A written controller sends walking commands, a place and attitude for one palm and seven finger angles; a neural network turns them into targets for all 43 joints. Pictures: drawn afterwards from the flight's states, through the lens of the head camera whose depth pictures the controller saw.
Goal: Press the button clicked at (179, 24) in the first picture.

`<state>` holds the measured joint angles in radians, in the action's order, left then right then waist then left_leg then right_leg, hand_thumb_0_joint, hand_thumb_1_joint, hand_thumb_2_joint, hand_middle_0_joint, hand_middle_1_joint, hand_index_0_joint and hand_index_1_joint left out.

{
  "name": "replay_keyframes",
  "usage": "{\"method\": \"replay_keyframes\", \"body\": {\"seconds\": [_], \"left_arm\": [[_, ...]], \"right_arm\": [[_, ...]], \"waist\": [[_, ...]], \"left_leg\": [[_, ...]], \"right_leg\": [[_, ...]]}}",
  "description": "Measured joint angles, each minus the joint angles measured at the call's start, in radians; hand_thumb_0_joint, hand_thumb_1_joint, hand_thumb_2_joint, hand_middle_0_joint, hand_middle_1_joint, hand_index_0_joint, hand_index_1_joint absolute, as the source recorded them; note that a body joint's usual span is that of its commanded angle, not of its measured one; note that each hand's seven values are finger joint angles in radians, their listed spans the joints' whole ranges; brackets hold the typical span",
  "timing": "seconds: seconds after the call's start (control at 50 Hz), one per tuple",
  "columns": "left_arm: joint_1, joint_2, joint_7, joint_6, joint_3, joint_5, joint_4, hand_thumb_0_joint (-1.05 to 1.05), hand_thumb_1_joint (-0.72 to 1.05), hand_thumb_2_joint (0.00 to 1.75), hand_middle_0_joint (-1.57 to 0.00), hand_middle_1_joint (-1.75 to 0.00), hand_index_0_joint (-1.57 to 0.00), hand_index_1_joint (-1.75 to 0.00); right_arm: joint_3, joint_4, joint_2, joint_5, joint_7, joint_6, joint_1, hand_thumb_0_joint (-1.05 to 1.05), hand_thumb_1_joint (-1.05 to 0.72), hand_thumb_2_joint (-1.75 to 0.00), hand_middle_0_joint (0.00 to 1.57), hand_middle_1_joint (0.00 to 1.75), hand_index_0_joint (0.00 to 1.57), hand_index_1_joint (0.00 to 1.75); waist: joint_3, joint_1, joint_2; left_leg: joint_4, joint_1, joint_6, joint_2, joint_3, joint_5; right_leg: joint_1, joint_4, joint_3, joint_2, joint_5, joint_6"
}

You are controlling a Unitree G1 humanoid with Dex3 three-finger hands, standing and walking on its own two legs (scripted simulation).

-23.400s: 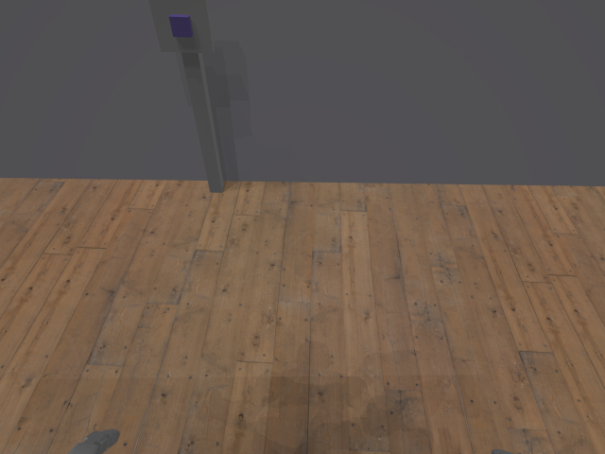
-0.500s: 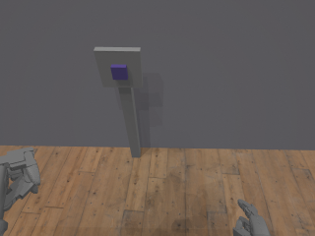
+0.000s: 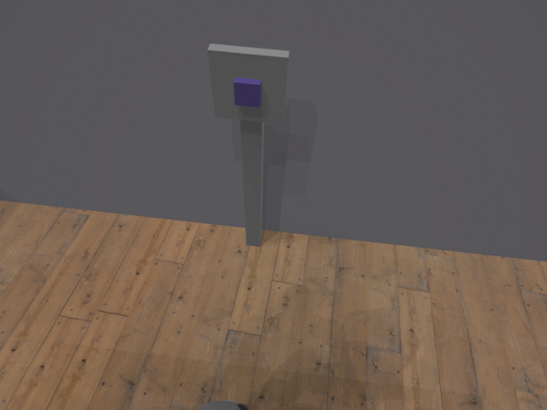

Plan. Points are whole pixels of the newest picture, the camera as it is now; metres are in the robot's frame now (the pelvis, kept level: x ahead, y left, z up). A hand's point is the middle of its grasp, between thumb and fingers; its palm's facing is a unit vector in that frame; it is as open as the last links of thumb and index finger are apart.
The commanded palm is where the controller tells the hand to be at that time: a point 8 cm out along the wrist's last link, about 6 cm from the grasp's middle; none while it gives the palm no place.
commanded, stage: let the arm hang, fingers relaxed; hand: left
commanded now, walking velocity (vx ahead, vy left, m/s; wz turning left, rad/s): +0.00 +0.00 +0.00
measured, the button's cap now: (247, 91) +0.77 +0.12 +0.01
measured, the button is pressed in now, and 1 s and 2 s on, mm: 0 0 0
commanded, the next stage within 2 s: stand and wait in 0.64 s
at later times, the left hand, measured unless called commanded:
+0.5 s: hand out of the picture +0.01 +0.16 -0.17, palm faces +0.01 -0.99 -0.17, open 7.3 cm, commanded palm none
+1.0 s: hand out of the picture +0.00 +0.15 -0.17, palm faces +0.03 -0.98 -0.19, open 7.4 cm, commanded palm none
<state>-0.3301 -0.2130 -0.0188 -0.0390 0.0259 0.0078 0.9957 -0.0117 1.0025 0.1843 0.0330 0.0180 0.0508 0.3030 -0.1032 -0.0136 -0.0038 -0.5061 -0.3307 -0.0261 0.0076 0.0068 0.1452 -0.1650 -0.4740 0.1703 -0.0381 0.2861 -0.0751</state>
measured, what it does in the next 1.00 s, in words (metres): stands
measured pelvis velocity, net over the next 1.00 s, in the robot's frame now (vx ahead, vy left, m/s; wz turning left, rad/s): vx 0.03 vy -0.01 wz -0.03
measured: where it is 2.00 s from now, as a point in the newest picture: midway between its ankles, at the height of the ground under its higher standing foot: outside the picture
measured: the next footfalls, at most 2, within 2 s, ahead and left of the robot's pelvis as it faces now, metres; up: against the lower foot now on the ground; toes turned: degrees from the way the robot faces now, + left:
none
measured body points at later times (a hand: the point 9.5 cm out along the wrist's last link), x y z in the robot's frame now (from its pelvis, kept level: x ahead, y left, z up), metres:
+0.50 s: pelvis +0.01 +0.01 +0.01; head +0.02 +0.00 +0.46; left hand +0.01 +0.22 -0.16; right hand -0.02 -0.20 -0.16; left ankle +0.08 +0.10 -0.73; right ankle -0.01 -0.07 -0.73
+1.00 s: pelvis +0.03 -0.01 +0.01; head +0.05 -0.02 +0.46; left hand +0.00 +0.20 -0.15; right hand +0.00 -0.22 -0.16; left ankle +0.08 +0.10 -0.73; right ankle -0.01 -0.07 -0.73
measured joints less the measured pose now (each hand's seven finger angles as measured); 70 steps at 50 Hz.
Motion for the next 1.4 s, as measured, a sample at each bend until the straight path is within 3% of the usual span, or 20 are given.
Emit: {"method": "replay_keyframes", "body": {"seconds": [0.18,0.38,0.56,1.4], "left_arm": [[-0.045,0.019,-0.007,0.01,-0.012,0.001,0.146,0.01,0.91,0.9,-0.43,-0.56,-0.42,-0.57],[0.013,0.068,-0.012,0.025,-0.016,0.0,0.156,0.01,0.91,0.9,-0.23,-0.34,-0.23,-0.35],[0.05,0.105,-0.017,0.042,-0.018,-0.002,0.145,0.01,0.91,0.9,-0.2,-0.3,-0.2,-0.31],[0.03,0.107,-0.03,0.045,-0.013,-0.008,0.155,0.0,0.91,0.9,-0.2,-0.3,-0.2,-0.3]], "right_arm": [[0.011,0.075,-0.034,-0.005,0.011,-0.011,-0.018,0.01,-0.91,-0.9,0.2,0.3,0.2,0.3],[0.016,0.121,-0.055,-0.003,0.014,-0.022,-0.003,0.0,-0.91,-0.9,0.2,0.3,0.2,0.3],[0.012,0.142,-0.074,-0.006,0.019,-0.036,0.008,0.0,-0.91,-0.9,0.2,0.3,0.2,0.3],[0.01,0.151,-0.063,-0.012,0.032,-0.038,-0.031,0.0,-0.91,-0.9,0.2,0.3,0.2,0.3]], "waist": [[0.035,0.011,0.048],[0.06,0.021,0.026],[0.058,0.025,0.017],[0.034,0.018,0.018]], "left_leg": [[0.057,0.05,-0.01,0.006,-0.021,-0.022],[0.07,0.06,-0.013,0.012,-0.038,-0.019],[0.1,0.078,-0.007,0.016,-0.038,-0.025],[0.076,0.117,0.032,-0.017,-0.029,0.033]], "right_leg": [[0.037,0.044,-0.022,0.006,-0.024,0.011],[0.029,0.027,-0.037,0.016,-0.01,0.015],[0.042,0.046,-0.039,0.018,-0.009,0.013],[0.112,0.094,-0.04,-0.02,0.013,-0.016]]}}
